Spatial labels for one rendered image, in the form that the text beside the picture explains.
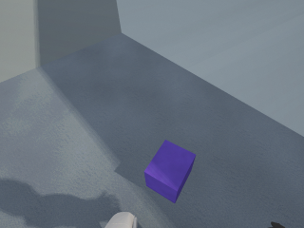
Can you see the robot left thigh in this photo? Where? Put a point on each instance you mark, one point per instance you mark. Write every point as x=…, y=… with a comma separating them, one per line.
x=123, y=220

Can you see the carton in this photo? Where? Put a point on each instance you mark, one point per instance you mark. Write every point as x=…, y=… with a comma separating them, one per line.
x=169, y=170

